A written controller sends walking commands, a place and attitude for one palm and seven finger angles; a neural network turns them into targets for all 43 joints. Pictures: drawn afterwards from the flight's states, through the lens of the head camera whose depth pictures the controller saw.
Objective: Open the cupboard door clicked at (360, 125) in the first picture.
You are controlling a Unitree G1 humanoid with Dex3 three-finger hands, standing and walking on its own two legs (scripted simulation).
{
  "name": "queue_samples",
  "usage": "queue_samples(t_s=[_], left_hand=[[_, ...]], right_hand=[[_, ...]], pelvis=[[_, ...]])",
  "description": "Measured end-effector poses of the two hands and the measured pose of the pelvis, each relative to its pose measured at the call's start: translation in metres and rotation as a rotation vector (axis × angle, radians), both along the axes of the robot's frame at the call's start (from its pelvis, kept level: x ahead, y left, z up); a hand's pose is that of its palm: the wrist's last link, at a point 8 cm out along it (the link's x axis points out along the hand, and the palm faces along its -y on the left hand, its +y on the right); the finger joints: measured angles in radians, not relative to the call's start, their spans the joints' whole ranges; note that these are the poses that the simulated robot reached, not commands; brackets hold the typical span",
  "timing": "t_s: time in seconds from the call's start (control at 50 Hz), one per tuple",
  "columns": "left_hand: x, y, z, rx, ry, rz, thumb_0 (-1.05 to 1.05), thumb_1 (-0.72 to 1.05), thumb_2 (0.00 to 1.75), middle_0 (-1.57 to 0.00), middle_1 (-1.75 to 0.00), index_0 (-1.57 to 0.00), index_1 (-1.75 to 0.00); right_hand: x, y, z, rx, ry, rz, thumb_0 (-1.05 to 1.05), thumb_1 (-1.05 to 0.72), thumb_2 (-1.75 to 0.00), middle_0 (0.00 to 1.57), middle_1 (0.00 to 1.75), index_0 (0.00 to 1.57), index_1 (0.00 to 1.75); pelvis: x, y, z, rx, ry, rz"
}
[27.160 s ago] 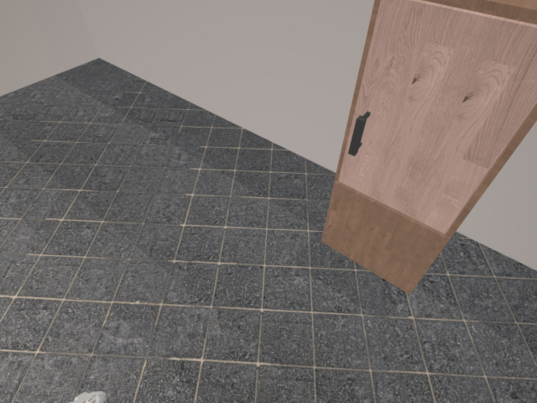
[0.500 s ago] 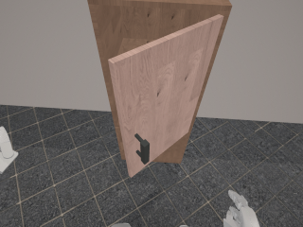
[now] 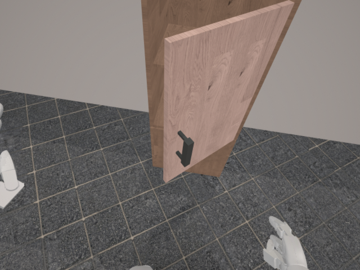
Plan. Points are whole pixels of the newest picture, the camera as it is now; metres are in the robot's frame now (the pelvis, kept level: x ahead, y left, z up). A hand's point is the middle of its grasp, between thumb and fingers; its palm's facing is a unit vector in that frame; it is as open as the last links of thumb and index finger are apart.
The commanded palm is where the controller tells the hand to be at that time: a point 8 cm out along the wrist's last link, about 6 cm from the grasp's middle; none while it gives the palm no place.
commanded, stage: step back with the hand held close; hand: left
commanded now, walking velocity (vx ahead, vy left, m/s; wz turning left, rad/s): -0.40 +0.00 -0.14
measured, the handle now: (183, 148) +0.46 +0.03 -0.09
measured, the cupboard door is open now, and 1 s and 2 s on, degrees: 45 45 45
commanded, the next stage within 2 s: stop stepping back and stand still in 0.06 s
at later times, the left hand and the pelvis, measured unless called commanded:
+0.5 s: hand out of the picture +0.10 +0.21 +0.18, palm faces +0.28 -0.84 -0.46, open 7.4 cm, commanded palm +0.06 +0.25 +0.19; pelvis -0.14 -0.02 +0.01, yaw -10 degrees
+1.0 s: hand out of the picture +0.07 +0.22 +0.16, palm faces +0.29 -0.86 -0.43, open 7.4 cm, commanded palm +0.03 +0.26 +0.19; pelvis -0.17 -0.01 +0.01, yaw -12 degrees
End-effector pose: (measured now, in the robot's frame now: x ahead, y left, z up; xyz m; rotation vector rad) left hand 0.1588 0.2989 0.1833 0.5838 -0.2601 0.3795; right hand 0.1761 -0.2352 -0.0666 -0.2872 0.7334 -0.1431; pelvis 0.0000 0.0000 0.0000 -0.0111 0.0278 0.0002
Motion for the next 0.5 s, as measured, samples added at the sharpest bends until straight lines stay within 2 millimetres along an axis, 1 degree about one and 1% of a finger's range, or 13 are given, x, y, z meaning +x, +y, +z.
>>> queue_samples(t_s=[0.04, 0.1, 0.16, 0.22, 0.3, 0.34, 0.38, 0.44, 0.5], left_hand=[[-0.004, 0.004, 0.000, 0.008, -0.016, -0.023, 0.01, 0.88, 0.90, -0.21, -0.30, -0.22, -0.30], [-0.014, 0.006, 0.007, -0.004, -0.033, -0.050, 0.01, 0.88, 0.90, -0.21, -0.30, -0.22, -0.30], [-0.027, -0.001, 0.017, -0.023, -0.054, -0.083, 0.01, 0.89, 0.90, -0.21, -0.30, -0.22, -0.30], [-0.039, -0.013, 0.021, -0.048, -0.060, -0.123, 0.01, 0.89, 0.90, -0.21, -0.30, -0.22, -0.30], [-0.056, -0.027, 0.019, -0.044, -0.016, -0.146, 0.01, 0.89, 0.90, -0.21, -0.30, -0.21, -0.30], [-0.069, -0.036, 0.017, 0.001, 0.008, -0.157, 0.01, 0.89, 0.90, -0.21, -0.30, -0.21, -0.30], [-0.080, -0.044, 0.015, 0.016, 0.028, -0.179, 0.01, 0.89, 0.90, -0.21, -0.30, -0.21, -0.30], [-0.093, -0.049, 0.015, -0.004, 0.036, -0.189, 0.01, 0.88, 0.90, -0.21, -0.30, -0.22, -0.30], [-0.098, -0.046, 0.012, -0.030, 0.008, -0.168, 0.01, 0.88, 0.90, -0.22, -0.30, -0.22, -0.30]], right_hand=[[-0.002, 0.007, 0.004, -0.003, -0.037, 0.001, 0.01, -0.91, -0.90, 0.20, 0.30, 0.20, 0.30], [-0.014, 0.019, 0.015, 0.022, -0.089, 0.018, 0.01, -0.91, -0.90, 0.20, 0.30, 0.20, 0.29], [-0.035, 0.026, 0.026, 0.052, -0.123, 0.024, 0.01, -0.91, -0.90, 0.20, 0.30, 0.20, 0.30], [-0.062, 0.026, 0.030, 0.071, -0.135, 0.006, 0.01, -0.90, -0.90, 0.20, 0.30, 0.21, 0.30], [-0.107, 0.013, 0.027, 0.083, -0.128, -0.042, 0.01, -0.90, -0.90, 0.20, 0.30, 0.21, 0.30], [-0.131, 0.001, 0.019, 0.084, -0.116, -0.061, 0.01, -0.90, -0.90, 0.20, 0.30, 0.21, 0.30], [-0.157, -0.013, 0.007, 0.066, -0.068, -0.079, 0.00, -0.90, -0.90, 0.20, 0.30, 0.21, 0.30], [-0.203, -0.032, -0.001, 0.051, 0.028, -0.159, 0.01, -0.90, -0.90, 0.20, 0.30, 0.21, 0.30], [-0.243, -0.049, -0.004, 0.013, 0.082, -0.233, 0.01, -0.90, -0.90, 0.20, 0.30, 0.21, 0.30]], pelvis=[[-0.015, 0.003, -0.001, 0.003, -0.004, 0.002], [-0.035, 0.005, 0.004, -0.008, -0.013, -0.029], [-0.053, 0.005, 0.011, -0.030, -0.015, -0.072], [-0.073, 0.003, 0.014, -0.044, -0.008, -0.107], [-0.099, -0.006, 0.014, -0.032, 0.010, -0.120], [-0.114, -0.014, 0.007, 0.018, 0.023, -0.134], [-0.128, -0.016, 0.004, 0.012, 0.017, -0.157], [-0.133, -0.017, 0.009, 0.016, 0.000, -0.174], [-0.135, -0.018, 0.011, 0.030, -0.013, -0.183]])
